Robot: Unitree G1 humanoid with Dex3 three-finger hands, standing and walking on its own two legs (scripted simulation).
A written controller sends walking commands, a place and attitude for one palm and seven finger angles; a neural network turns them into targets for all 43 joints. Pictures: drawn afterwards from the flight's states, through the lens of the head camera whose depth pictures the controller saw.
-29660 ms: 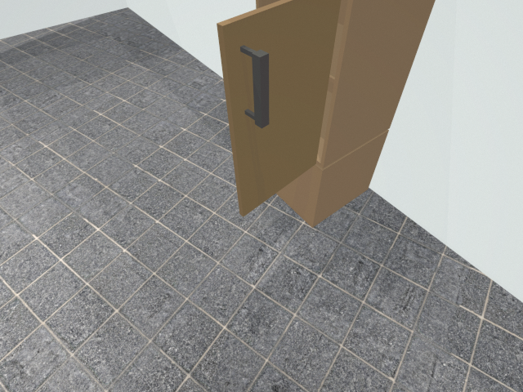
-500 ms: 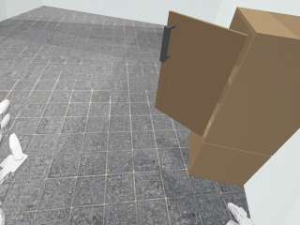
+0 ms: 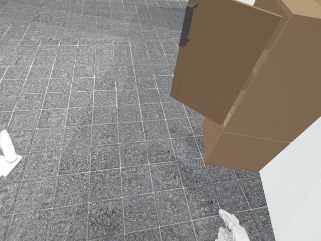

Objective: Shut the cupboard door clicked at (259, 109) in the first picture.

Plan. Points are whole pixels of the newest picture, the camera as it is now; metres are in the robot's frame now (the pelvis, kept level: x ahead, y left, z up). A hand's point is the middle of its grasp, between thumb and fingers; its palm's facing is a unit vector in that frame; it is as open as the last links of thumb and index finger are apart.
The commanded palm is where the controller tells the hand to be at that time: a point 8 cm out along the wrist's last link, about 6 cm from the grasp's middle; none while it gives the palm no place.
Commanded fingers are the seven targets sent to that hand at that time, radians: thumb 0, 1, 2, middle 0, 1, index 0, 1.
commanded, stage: stop stepping back and stand still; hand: left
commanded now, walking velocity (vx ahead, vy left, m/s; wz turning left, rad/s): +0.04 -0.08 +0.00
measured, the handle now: (188, 25) +0.93 -0.06 +0.11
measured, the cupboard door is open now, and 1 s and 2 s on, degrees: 60 60 60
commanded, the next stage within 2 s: let the arm hang, fingers relaxed in 1.28 s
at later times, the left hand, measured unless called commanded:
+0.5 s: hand (26, 181) +0.18 +0.24 +0.15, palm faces +0.44 -0.81 -0.38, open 7.4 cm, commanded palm +0.13 +0.28 +0.17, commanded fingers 0.00 0.90 0.90 -0.20 -0.30 -0.20 -0.30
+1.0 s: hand (18, 170) +0.19 +0.26 +0.16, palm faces +0.37 -0.79 -0.49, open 7.4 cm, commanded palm +0.14 +0.30 +0.17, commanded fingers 0.00 0.90 0.90 -0.20 -0.30 -0.20 -0.30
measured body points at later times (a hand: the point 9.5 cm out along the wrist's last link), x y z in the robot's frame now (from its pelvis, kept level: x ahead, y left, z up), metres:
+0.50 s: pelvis -0.01 -0.02 -0.01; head -0.05 -0.01 +0.44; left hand +0.15 +0.29 +0.17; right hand +0.13 -0.27 -0.09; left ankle +0.04 +0.08 -0.74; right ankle -0.08 -0.10 -0.74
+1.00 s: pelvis -0.01 +0.00 +0.00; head -0.01 +0.00 +0.45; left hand +0.17 +0.30 +0.19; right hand +0.15 -0.23 -0.09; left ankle +0.04 +0.08 -0.74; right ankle -0.08 -0.10 -0.74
